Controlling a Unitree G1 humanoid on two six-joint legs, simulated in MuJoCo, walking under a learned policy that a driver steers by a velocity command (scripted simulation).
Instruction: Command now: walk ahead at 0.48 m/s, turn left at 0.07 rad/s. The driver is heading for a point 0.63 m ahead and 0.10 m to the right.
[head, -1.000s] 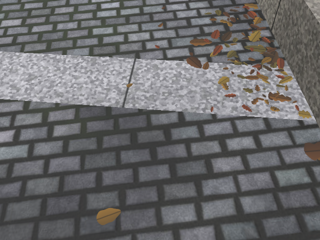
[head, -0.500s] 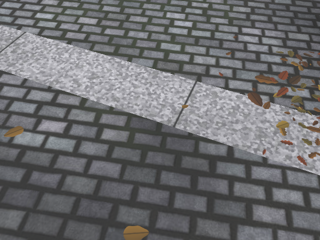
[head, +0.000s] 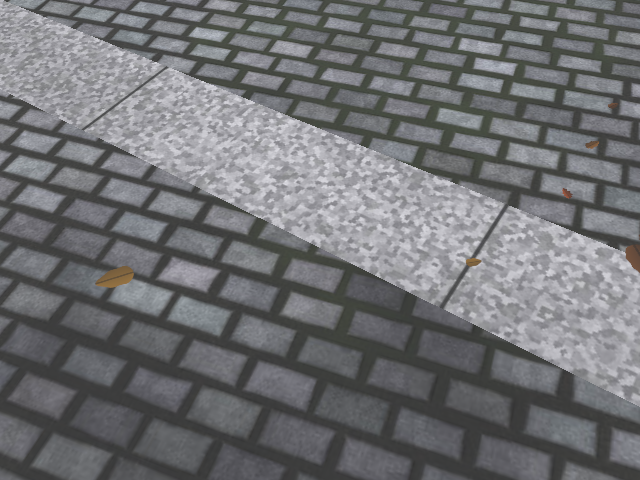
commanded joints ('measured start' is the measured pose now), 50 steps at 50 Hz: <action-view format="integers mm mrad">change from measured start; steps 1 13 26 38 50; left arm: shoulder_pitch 23 -54 -451 -164 -139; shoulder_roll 170 100 59 199 149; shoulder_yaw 34 22 -3 65 21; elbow -23 -40 -158 -80 -26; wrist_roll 2 23 12 -9 -3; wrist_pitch -9 35 50 54 32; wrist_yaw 5 -14 -40 1 16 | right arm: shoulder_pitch -151 149 354 211 112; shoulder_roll -40 -61 -68 -91 -33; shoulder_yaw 3 -17 -9 -13 0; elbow -103 57 181 67 55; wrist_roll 7 23 22 32 20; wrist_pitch -17 -57 -87 -91 -1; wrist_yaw -4 -47 -69 -61 -63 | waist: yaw -3 -42 -109 -19 -49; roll -173 26 -11 -38 -138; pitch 67 12 102 -47 -42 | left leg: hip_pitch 38 465 604 -76 131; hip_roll -30 159 137 3 -6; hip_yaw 56 -247 58 -61 20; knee -116 -560 -624 629 53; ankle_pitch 12 15 378 -223 41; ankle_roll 25 182 121 24 -23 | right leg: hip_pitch -31 -553 -680 10 -118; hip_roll -247 -144 -94 -349 -149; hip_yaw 111 56 -39 467 75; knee -21 927 497 97 118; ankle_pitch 482 -22 310 404 950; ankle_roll -120 -19 -13 -337 -116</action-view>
